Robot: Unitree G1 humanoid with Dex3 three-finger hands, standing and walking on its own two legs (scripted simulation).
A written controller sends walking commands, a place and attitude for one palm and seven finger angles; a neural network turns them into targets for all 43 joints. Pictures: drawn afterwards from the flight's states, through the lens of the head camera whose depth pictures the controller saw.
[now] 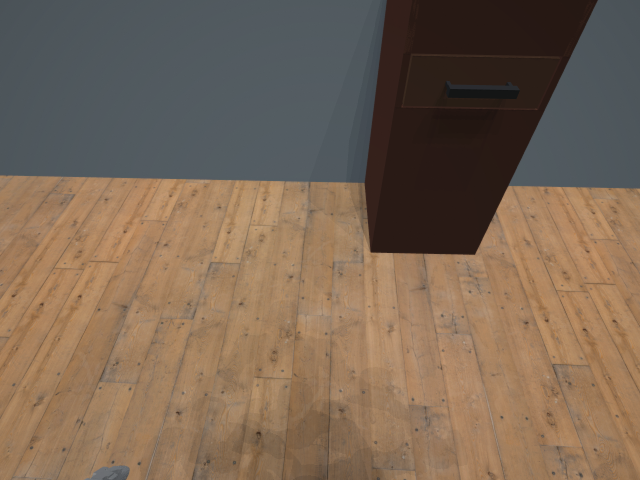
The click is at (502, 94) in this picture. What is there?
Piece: drawer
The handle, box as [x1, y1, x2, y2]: [445, 81, 519, 98]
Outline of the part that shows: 445,83 447,87 446,93 448,97 516,98 519,91 516,86 513,86 510,82 507,82 505,86 451,85 449,81 446,81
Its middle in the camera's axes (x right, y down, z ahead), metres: +0.43 -0.41 +1.05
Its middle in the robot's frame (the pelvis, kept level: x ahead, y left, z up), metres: +1.08 -0.38 -0.03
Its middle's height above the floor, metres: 0.74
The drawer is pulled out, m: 0.00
